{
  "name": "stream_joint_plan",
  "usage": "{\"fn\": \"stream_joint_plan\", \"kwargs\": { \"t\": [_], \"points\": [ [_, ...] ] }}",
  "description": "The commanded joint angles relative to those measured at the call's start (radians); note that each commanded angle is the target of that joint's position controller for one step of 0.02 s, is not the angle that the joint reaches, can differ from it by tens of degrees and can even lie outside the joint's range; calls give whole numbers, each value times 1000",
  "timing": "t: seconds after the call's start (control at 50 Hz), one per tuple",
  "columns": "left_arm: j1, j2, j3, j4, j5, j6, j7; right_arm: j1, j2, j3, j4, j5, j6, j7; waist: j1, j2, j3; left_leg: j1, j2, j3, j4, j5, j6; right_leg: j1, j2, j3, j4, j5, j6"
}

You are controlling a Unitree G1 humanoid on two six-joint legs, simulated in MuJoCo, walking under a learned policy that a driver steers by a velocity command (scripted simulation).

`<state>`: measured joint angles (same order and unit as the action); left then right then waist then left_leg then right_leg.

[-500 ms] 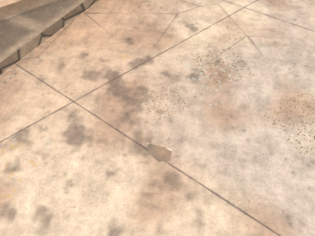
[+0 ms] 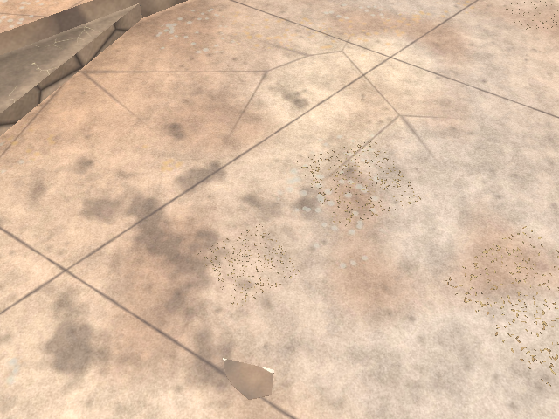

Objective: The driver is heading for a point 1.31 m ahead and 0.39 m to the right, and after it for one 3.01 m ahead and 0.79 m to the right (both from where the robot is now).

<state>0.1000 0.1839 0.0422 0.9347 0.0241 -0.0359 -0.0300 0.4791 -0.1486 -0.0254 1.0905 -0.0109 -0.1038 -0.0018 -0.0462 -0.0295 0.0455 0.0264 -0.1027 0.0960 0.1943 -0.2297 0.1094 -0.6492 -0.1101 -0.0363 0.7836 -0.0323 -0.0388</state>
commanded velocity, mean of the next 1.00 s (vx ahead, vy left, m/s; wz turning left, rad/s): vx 0.50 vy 0.00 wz -0.22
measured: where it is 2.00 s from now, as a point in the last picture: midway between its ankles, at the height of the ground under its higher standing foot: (358, 234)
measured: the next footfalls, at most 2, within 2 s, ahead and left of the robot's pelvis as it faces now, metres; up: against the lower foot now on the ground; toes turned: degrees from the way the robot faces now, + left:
right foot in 0.18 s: +0.28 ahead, -0.10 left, +0.00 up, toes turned -4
left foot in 0.72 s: +0.59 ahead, +0.07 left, +0.00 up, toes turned -4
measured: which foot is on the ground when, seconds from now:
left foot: down 0.00-0.20, up 0.22-0.70, down 0.72-1.00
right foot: up 0.00-0.16, down 0.18-0.74, up 0.76-1.00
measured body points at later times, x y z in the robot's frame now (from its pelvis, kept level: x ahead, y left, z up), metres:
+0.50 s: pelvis +0.29 -0.04 +0.00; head +0.31 -0.05 +0.45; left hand +0.22 +0.19 -0.14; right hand +0.41 -0.28 -0.14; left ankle +0.40 +0.12 -0.68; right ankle +0.25 -0.10 -0.74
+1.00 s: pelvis +0.55 +0.00 +0.00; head +0.58 +0.01 +0.45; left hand +0.72 +0.23 -0.13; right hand +0.51 -0.26 -0.13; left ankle +0.55 +0.08 -0.74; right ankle +0.57 -0.15 -0.66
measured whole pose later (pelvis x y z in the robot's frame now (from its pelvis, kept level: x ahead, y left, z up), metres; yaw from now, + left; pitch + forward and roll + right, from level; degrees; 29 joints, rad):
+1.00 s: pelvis +0.55 +0.00 +0.00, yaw -15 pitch +1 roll +1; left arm 0.20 0.26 0.09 0.89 0.03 -0.01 -0.04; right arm 0.34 -0.21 -0.06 0.95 -0.02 -0.11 -0.01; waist -0.01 -0.05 0.03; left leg -0.11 -0.01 0.21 0.30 -0.20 0.06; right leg -0.63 -0.08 0.00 1.10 -0.17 -0.07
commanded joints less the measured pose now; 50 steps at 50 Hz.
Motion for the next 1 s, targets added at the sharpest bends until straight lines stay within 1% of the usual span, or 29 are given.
{"fn": "stream_joint_plan", "kwargs": {
  "t": [0.02, 0.06, 0.1, 0.14, 0.16, 0.18, 0.2, 0.22, 0.24, 0.26, 0.28, 0.3, 0.32, 0.38, 0.42, 0.5, 0.6, 0.64, 0.68, 0.7, 0.72, 0.74, 0.76, 0.78, 0.8, 0.82, 0.86, 0.92, 1.0],
  "points": [
    [-116, 24, -5, -77, -7, -11, -1, 87, -115, -12, -17, -1, -11, -8, -11, 97, 68, -28, 260, -123, -53, 520, 56, 13, 52, -66, -116, 55, -5],
    [-157, 32, -5, -95, -8, -17, 1, 109, -121, -13, -7, -8, -9, -14, -18, 102, 73, 49, 284, -124, -25, 576, 66, 4, 67, -71, -165, 30, -23],
    [-153, 45, -1, -103, -7, -25, 5, 95, -132, -16, -5, -15, -7, -20, 3, 107, 66, 105, 306, -115, 28, 700, 71, 42, 87, -74, -208, -35, -52],
    [-40, 70, 13, -74, -5, -34, 17, 60, -154, -22, -8, -17, -7, -25, 63, 122, 6, 122, 313, -98, 169, 955, 58, 199, 141, -89, -239, -124, -90],
    [94, 90, 26, -30, -4, -41, 25, 45, -163, -25, -9, -17, -3, -24, 117, 115, -61, 114, 298, -85, 317, 992, 48, 338, 168, -95, -287, -121, -112],
    [262, 122, 43, 22, 11, -51, 34, 24, -159, -23, -19, -7, -2, -22, 190, 96, -145, -14, 269, -63, 519, 843, 33, 575, 120, -48, -329, -75, -142],
    [417, 219, 69, 46, 38, -54, 43, 47, -98, -7, -56, 18, -3, -13, 216, -34, -280, -285, 185, -13, 858, 428, 5, 860, -143, 268, -342, -170, -217],
    [402, 244, 81, 48, 18, -38, 29, 131, -81, -16, -51, 38, -1, -3, 160, -189, -372, -552, 8, -60, 1169, -278, -17, 995, -328, 719, -481, -179, -343],
    [282, 201, 70, 31, -8, -32, 21, 39, -140, -32, -67, 12, 6, -7, 119, -33, -232, -644, 89, -152, 1196, -199, -1, 870, -274, 615, -515, -264, -303],
    [197, 137, 52, 18, -14, -37, 17, -51, -129, -31, -95, 3, 2, -3, 102, 7, -104, -659, 124, -149, 1150, -120, -2, 720, -241, 483, -553, -248, -272],
    [162, 86, 37, 21, -8, -45, 16, -81, -106, -31, -100, 0, 3, 0, 68, 40, -27, -625, 159, -144, 1080, -73, -4, 601, -193, 385, -592, -170, -230],
    [172, 51, 25, 40, -8, -53, 22, -88, -96, -33, -106, -16, 14, 4, 40, 26, -2, -581, 181, -146, 1024, -53, -12, 530, -150, 309, -608, -100, -197],
    [188, 39, 18, 55, -8, -60, 27, -59, -69, -29, -96, -26, 28, 11, 19, 7, -1, -536, 188, -139, 990, -44, -23, 489, -122, 252, -620, -56, -177],
    [262, 81, 21, 84, -12, -78, 32, -97, -65, -32, -113, -30, 52, 24, 3, -10, 9, -566, 195, -105, 924, -2, -48, 480, -92, 173, -640, 71, -175],
    [299, 97, 21, 91, -12, -79, 31, -196, -78, -33, -150, -29, 60, 28, 18, -16, 34, -639, 212, -85, 852, 67, -66, 496, -80, 142, -663, 92, -171],
    [377, 90, 10, 99, -15, -73, 30, -392, -82, -26, -221, -18, 57, 30, 66, -23, 60, -675, 200, -49, 618, 185, -102, 538, -48, 134, -657, 194, -164],
    [451, 113, 14, 109, -8, -66, 39, -536, -91, -18, -279, -8, 47, 27, 111, -46, 50, -665, 155, -42, 445, 212, -102, 669, -65, 172, -588, 278, -175],
    [442, 130, 21, 102, -2, -62, 45, -556, -110, -21, -301, -4, 37, 25, 105, -55, 48, -642, 146, -56, 402, 164, -88, 709, -85, 201, -546, 322, -174],
    [395, 152, 31, 87, 1, -59, 48, -478, -136, -31, -293, -1, 23, 19, 55, -64, 20, -502, 120, -59, 339, 93, -66, 694, -85, 206, -465, 414, -147],
    [370, 162, 35, 79, -2, -58, 45, -371, -155, -41, -263, -3, 14, 11, 9, -53, -31, -355, 92, -47, 290, 82, -51, 669, -60, 193, -352, 487, -130],
    [352, 151, 34, 69, -9, -59, 40, -209, -191, -57, -217, -16, 0, 0, -58, -4, -128, -126, 121, -70, 249, 119, -24, 580, -4, 152, -155, 423, -109],
    [353, 99, 22, 24, -20, -61, 37, -43, -279, -79, -209, -45, -8, -15, -103, 111, -288, 123, 373, -323, 235, 4, 18, 402, 70, 102, 141, 84, -92],
    [476, 10, 10, 3, -58, -51, 41, -64, -353, -96, -219, -51, 5, -7, -28, 339, -382, 300, 588, -739, 108, -54, 123, 91, 209, 43, 410, -520, -66],
    [429, 108, 31, 21, -28, -35, 46, -151, -253, -79, -241, -32, 22, -3, -2, 163, -279, 178, 539, -720, 75, -178, 104, 28, 127, 103, 493, -452, -79],
    [355, 110, 36, 9, -18, -32, 36, -232, -175, -57, -252, -23, 20, -1, 17, 82, -138, 30, 492, -553, 53, -166, 75, 22, 89, 106, 472, -354, -76],
    [318, 83, 34, -1, -15, -30, 29, -262, -146, -49, -249, -23, 14, 1, 33, 66, -75, -72, 447, -425, 21, -62, 53, 48, 58, 101, 435, -299, -69],
    [307, 70, 39, -9, 6, -5, 12, -246, -121, -41, -226, -15, 3, -8, 64, 117, -35, -165, 386, -262, -11, 64, 19, 90, 27, 88, 393, -264, -51],
    [252, 53, 39, -40, 9, 21, -4, -181, -128, -43, -198, -1, -22, -9, 75, 118, -29, -161, 378, -152, -32, 216, 22, 44, 18, 69, 384, -198, -39],
    [105, 62, 33, -99, 9, 30, -22, -126, -141, -45, -181, -7, -26, -8, 60, 104, 8, -132, 365, -36, -52, 288, 27, -62, 5, 48, 282, -63, -22]
  ]
}}
Keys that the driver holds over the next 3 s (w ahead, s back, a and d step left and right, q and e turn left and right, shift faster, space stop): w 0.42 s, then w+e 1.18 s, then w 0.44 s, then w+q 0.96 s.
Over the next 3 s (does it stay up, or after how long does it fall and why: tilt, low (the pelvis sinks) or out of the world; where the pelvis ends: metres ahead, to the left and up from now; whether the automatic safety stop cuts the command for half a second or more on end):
stays up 1.45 -0.52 -0.02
